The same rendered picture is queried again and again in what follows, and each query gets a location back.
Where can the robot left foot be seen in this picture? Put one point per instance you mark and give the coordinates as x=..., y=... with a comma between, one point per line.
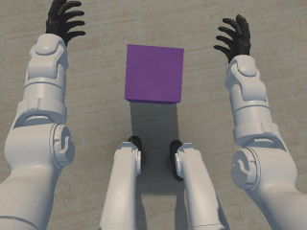
x=136, y=141

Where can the robot left upper arm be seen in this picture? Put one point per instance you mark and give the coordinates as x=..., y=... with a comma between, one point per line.
x=36, y=156

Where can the left robot thigh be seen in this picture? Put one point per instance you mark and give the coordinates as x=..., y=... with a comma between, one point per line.
x=119, y=211

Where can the robot left hand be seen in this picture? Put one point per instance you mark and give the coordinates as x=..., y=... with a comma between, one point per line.
x=57, y=24

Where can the carton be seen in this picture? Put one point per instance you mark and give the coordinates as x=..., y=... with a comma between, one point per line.
x=153, y=74

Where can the robot left forearm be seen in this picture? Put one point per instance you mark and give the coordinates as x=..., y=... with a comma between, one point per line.
x=44, y=87

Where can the robot right upper arm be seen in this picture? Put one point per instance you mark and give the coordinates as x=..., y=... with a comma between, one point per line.
x=268, y=176

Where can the robot right forearm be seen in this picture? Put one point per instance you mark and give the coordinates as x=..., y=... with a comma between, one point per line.
x=250, y=106

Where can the robot right hand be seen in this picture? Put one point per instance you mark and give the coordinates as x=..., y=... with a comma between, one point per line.
x=240, y=43

